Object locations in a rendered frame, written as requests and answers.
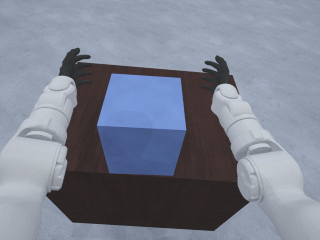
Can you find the right robot upper arm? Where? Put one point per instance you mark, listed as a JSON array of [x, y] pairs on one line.
[[273, 181]]

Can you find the robot right hand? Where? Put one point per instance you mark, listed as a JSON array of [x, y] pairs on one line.
[[222, 74]]

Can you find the right robot forearm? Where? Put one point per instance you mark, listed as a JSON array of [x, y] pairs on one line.
[[246, 135]]

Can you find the left robot forearm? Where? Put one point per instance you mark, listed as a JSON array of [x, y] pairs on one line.
[[51, 115]]

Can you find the left robot upper arm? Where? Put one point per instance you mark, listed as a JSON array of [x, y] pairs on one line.
[[30, 169]]

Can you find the robot left hand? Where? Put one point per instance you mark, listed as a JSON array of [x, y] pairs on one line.
[[69, 66]]

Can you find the pedestal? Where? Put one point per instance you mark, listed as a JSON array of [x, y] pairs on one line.
[[203, 192]]

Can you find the carton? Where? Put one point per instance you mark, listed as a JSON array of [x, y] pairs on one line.
[[142, 124]]

